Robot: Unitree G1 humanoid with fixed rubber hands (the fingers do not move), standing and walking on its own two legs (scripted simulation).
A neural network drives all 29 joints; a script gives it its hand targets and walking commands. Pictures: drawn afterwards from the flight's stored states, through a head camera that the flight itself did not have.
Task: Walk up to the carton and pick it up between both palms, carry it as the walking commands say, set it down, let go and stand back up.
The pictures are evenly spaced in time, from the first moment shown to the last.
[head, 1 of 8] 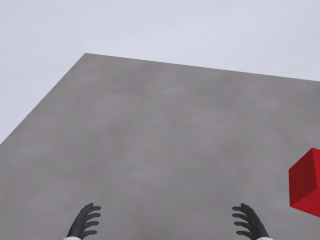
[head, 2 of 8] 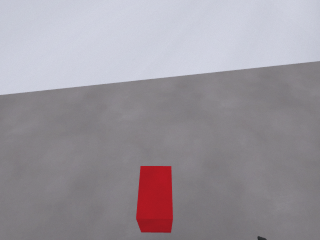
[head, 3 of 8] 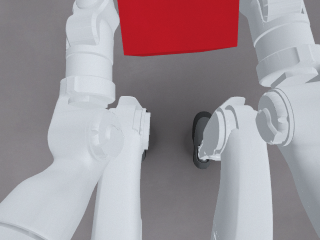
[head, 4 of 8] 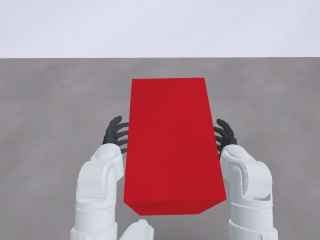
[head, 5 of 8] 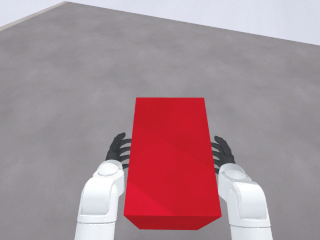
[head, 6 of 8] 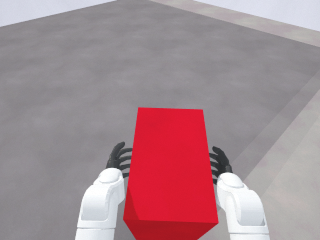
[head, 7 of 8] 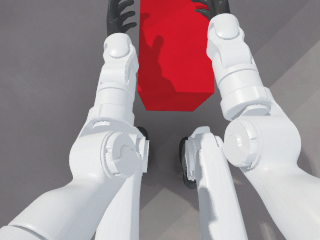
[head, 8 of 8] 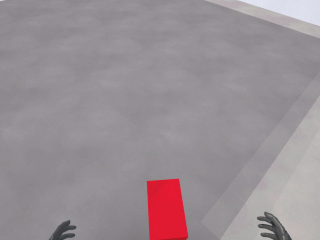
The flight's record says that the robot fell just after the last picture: no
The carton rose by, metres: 0.65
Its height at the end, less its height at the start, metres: +0.00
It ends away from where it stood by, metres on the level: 3.15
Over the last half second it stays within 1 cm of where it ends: yes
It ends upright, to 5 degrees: yes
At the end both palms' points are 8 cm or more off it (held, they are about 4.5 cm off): yes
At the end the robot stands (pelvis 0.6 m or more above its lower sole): yes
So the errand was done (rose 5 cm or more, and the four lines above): yes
